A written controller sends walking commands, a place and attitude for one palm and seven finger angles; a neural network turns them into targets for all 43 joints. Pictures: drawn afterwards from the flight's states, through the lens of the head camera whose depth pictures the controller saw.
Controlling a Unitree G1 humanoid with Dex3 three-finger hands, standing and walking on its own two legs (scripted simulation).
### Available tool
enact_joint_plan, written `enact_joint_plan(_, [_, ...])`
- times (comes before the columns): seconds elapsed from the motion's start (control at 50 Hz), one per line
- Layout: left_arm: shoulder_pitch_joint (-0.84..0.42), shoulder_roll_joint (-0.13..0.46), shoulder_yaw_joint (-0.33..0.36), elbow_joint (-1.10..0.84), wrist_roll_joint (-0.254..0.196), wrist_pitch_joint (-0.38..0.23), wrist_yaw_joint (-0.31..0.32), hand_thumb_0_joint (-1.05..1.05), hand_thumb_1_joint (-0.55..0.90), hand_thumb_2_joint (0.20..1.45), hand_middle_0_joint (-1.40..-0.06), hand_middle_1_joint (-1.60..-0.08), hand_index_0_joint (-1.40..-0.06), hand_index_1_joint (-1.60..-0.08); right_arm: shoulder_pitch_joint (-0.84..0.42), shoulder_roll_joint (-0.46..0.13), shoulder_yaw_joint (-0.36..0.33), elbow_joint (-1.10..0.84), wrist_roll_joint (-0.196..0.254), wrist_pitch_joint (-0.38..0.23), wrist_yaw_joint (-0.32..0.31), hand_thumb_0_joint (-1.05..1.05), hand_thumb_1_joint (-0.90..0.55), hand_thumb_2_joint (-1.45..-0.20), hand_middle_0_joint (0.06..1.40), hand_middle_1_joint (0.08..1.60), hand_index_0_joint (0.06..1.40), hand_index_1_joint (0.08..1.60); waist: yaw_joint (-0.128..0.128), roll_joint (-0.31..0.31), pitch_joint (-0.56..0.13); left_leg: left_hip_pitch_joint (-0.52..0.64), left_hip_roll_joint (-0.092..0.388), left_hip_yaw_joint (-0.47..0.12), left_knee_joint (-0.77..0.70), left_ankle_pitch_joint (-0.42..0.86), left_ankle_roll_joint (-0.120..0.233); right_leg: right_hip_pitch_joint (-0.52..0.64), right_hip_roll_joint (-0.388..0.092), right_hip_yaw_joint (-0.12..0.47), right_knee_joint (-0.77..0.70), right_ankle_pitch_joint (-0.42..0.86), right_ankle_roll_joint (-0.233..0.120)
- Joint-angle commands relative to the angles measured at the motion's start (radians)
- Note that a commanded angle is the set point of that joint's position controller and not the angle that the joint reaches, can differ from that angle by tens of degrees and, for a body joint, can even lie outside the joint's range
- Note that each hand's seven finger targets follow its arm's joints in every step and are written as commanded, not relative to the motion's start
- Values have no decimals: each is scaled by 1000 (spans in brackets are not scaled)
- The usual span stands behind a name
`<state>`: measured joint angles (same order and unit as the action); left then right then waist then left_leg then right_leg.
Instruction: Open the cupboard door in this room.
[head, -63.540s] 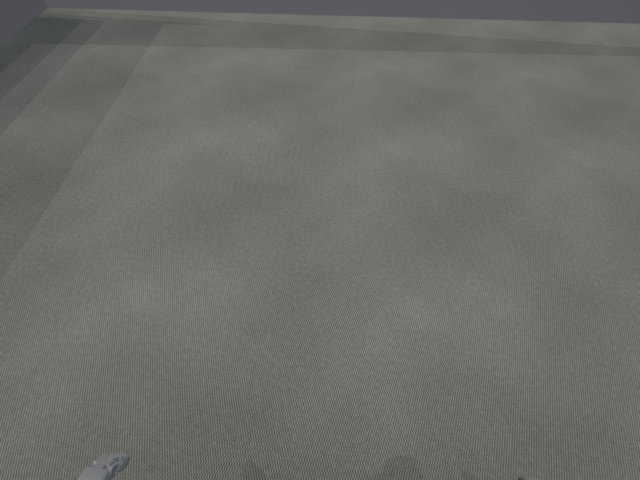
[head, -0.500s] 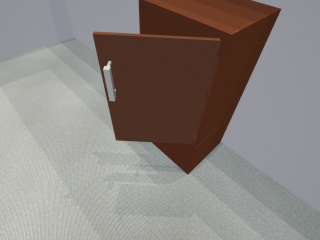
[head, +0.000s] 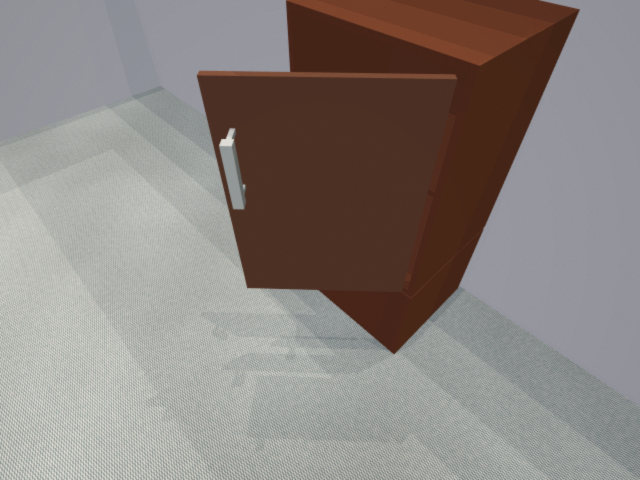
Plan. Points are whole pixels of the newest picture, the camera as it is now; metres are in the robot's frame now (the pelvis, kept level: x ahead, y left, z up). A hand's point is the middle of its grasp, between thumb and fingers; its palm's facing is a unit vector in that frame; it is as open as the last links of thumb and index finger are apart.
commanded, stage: look again from close up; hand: left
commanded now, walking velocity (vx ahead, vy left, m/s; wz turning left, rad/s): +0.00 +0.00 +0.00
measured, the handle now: (235, 169) +0.64 +0.19 +0.03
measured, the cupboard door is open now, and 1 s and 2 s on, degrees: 44 44 44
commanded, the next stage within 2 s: shuffle to correct the standing spot in 0.20 s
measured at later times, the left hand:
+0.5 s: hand out of the picture +0.01 +0.17 -0.18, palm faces -0.01 -0.99 -0.17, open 7.4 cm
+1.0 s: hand out of the picture +0.14 +0.19 -0.18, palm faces +0.01 -0.99 -0.15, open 7.3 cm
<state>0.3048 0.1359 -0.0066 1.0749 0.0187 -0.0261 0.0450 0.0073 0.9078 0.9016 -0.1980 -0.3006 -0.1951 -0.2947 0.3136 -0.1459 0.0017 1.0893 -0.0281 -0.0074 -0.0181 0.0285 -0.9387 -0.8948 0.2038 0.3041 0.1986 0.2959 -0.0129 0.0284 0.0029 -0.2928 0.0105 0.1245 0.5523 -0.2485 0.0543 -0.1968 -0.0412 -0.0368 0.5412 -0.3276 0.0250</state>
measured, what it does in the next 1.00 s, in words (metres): walks ahead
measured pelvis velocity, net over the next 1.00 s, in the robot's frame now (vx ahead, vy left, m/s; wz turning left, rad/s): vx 0.11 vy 0.01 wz -0.02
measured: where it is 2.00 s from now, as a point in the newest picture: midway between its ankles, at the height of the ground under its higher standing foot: outside the picture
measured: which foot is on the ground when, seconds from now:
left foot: down 0.00-1.00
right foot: down 0.00-0.76, up 0.78-1.00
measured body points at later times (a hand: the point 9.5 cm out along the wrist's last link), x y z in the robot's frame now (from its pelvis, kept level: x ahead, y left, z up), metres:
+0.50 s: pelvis +0.02 +0.00 +0.00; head +0.02 +0.01 +0.45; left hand +0.01 +0.22 -0.16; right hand +0.04 -0.23 -0.15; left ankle +0.03 +0.08 -0.73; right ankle -0.02 -0.14 -0.73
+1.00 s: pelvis +0.11 +0.01 +0.01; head +0.15 +0.05 +0.46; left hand +0.14 +0.24 -0.16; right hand +0.08 -0.19 -0.13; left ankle +0.06 +0.07 -0.73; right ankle +0.11 -0.13 -0.65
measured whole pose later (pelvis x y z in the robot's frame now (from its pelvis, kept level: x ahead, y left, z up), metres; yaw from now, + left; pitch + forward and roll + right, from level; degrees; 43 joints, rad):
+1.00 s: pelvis +0.11 +0.01 +0.01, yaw -1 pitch +1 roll -2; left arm 0.23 0.18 0.04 1.05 0.03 0.01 0.03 0.01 0.92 0.90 -0.20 -0.30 -0.19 -0.29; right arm 0.34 -0.08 0.02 1.10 -0.02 -0.06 -0.05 0.00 -0.91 -0.89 0.20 0.30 0.20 0.30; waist 0.00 -0.04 0.06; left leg -0.11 0.00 0.14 0.39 -0.30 0.07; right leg -0.53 -0.05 -0.05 1.05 -0.27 0.01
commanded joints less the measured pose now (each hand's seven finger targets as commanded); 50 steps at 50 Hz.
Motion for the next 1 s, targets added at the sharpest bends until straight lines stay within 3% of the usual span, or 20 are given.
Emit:
enact_joint_plan(0.0, [72,86,14,-41,0,-6,5,0,900,900,-200,-300,-200,-300,29,-100,-20,-56,10,-29,0,0,-900,-900,200,300,200,300,11,-69,72,23,116,-161,-178,36,-4,-78,-44,65,-95,99,-60])
enact_joint_plan(0.14, [59,127,21,-55,3,-3,1,0,900,900,-200,-300,-200,-300,-4,-130,-23,-58,12,-33,-1,0,-900,-900,200,300,200,300,12,-29,42,68,115,-142,-178,105,-3,-48,-52,69,-108,149,-53])
enact_joint_plan(0.28, [54,143,22,-55,3,2,-3,0,900,900,-200,-300,-200,-300,-38,-146,-26,-61,13,-32,-1,0,-900,-900,200,300,200,300,13,-4,37,87,119,-138,-190,83,-5,-50,-55,74,-126,145,-51])
enact_joint_plan(0.38, [83,114,20,-43,12,10,-18,0,900,900,-200,-300,-200,-300,-34,-156,-35,-56,7,-16,8,0,-900,-900,200,300,200,300,15,23,77,40,149,-186,-267,-299,12,-90,-20,20,-78,-81,-59])
enact_joint_plan(0.42, [94,109,20,-42,15,9,-24,0,900,900,-200,-300,-200,-300,-36,-163,-41,-62,6,-12,10,0,-900,-900,200,300,200,300,18,42,106,6,161,-205,-288,-374,23,-106,-9,8,-59,-108,-63])
enact_joint_plan(0.46, [111,105,23,-37,15,3,-28,0,900,900,-200,-300,-200,-300,-38,-157,-43,-63,6,-15,11,0,-900,-900,200,300,200,300,25,18,109,-6,155,-197,-260,-355,28,-97,-15,21,-67,-103,-70])
enact_joint_plan(0.52, [141,119,29,-26,11,-10,-28,0,900,900,-200,-300,-200,-300,-43,-127,-37,-73,10,-25,13,0,-900,-900,200,300,200,300,31,-76,105,-20,96,-121,-126,-223,12,-75,-65,123,-144,-99,-97])
enact_joint_plan(0.58, [198,169,48,-4,6,-20,-19,0,900,900,-200,-300,-200,-300,-71,-77,-27,-90,9,-37,18,0,-900,-900,200,300,200,300,46,-252,96,-158,5,7,101,-126,-19,67,-183,282,-222,74,-157])
enact_joint_plan(0.62, [240,175,55,10,8,-27,-13,0,900,900,-200,-300,-200,-300,-114,-71,-26,-106,7,-41,21,0,-900,-900,200,300,200,300,64,-247,112,-244,10,4,181,-199,-23,133,-237,321,-228,230,-208])
enact_joint_plan(0.66, [240,170,60,11,14,-29,-10,0,900,900,-200,-300,-200,-300,-125,-58,-25,-108,12,-47,22,0,-900,-900,200,300,200,300,58,-190,119,-228,13,2,139,-210,-19,142,-235,282,-192,339,-218])
enact_joint_plan(0.68, [207,168,59,5,13,-27,-10,0,900,900,-200,-300,-200,-300,-83,-56,-23,-95,15,-51,21,0,-900,-900,200,300,200,300,28,-184,106,-124,14,2,40,-158,-15,92,-207,222,-145,366,-197])
enact_joint_plan(0.7, [158,159,57,-6,8,-22,-13,0,900,900,-200,-300,-200,-300,13,-64,-24,-61,16,-56,17,0,-900,-900,200,300,200,300,-24,-144,72,74,8,-4,-84,-55,-6,-22,-141,134,-46,355,-152])
enact_joint_plan(0.72, [133,118,51,-24,2,-21,-19,0,900,900,-200,-300,-200,-300,148,-130,-40,-11,8,-65,6,0,-900,-900,200,300,200,300,-71,52,15,301,130,-184,-139,121,50,-195,-34,32,190,258,-94])
enact_joint_plan(0.74, [91,75,40,-59,-1,-26,-22,0,900,900,-200,-300,-200,-300,292,-212,-60,27,3,-65,-6,0,-900,-900,200,300,200,300,-107,263,-25,450,363,-469,-216,355,155,-414,55,-66,449,-181,-46])
enact_joint_plan(0.76, [29,108,48,-71,5,-24,-14,0,900,900,-200,-300,-200,-300,324,-199,-47,45,2,-57,-14,0,-900,-900,200,300,200,300,-111,222,4,431,409,-495,-242,481,176,-473,31,12,602,-254,-61])
enact_joint_plan(0.8, [13,87,53,-57,8,-20,-22,0,900,900,-200,-300,-200,-300,210,-115,-26,14,5,-65,-19,0,-900,-900,200,300,200,300,-50,58,98,277,368,-363,-241,581,181,-472,-40,41,677,-126,-59])
enact_joint_plan(0.82, [28,61,50,-41,9,-12,-26,0,900,900,-200,-300,-200,-300,164,-100,-19,-3,5,-70,-20,0,-900,-900,200,300,200,300,-22,32,104,235,327,-277,-240,691,154,-441,-45,31,665,-79,-45])
enact_joint_plan(0.88, [80,19,44,-18,6,20,-23,0,900,900,-200,-300,-200,-300,113,-79,-5,-12,10,-75,-34,0,-900,-900,200,300,200,300,30,86,70,170,242,-96,-231,958,66,-332,-23,9,575,33,-18])
enact_joint_plan(0.92, [82,23,46,-20,6,39,-17,0,900,900,-200,-300,-200,-300,110,-82,-5,-12,12,-68,-40,0,-900,-900,200,300,200,300,37,112,49,186,219,-67,-218,1018,33,-319,-2,-12,542,98,-14])
enact_joint_plan(0.98, [-2,45,56,-62,12,52,-15,0,900,900,-200,-300,-200,-300,129,-101,-25,-10,5,-48,-49,0,-900,-900,200,300,200,300,12,92,34,272,235,-91,-184,1028,43,-365,15,-38,460,85,-13])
